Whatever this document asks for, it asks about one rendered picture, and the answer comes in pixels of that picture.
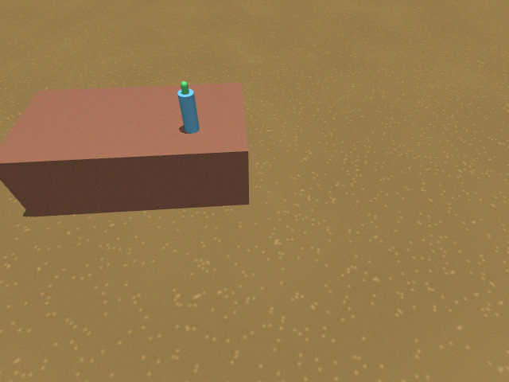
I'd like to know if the bottle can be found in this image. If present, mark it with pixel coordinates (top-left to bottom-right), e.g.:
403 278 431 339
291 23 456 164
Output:
177 81 200 134

